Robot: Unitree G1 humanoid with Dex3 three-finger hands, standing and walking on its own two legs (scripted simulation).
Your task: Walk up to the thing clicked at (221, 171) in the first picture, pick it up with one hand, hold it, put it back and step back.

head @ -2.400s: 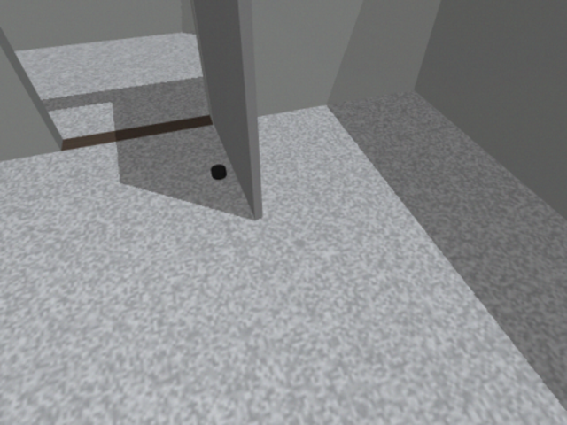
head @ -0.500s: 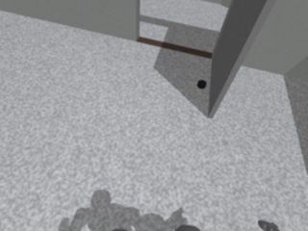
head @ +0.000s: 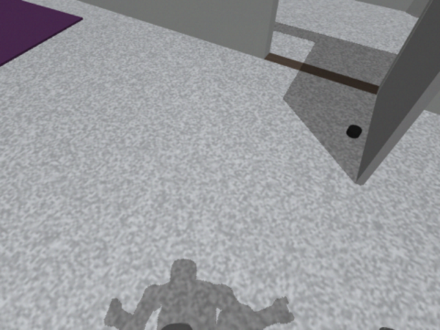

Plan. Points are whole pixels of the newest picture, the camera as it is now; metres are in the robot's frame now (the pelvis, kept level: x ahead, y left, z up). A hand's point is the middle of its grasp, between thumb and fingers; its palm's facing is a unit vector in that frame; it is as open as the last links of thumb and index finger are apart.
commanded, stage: walk up
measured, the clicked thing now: (354, 131) +1.31 -0.80 -0.73
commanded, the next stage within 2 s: stand in 0.74 s
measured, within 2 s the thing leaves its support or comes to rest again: neither
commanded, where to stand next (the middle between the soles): +0.06 -0.01 m, yaw +2 degrees
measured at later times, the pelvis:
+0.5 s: pelvis +0.01 -0.01 +0.02, yaw +4 degrees
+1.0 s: pelvis +0.02 -0.02 +0.03, yaw +4 degrees
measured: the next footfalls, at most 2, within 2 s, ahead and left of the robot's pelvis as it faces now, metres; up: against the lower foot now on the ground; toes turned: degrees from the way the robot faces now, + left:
none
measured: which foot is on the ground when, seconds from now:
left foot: down 0.00-1.00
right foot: down 0.00-1.00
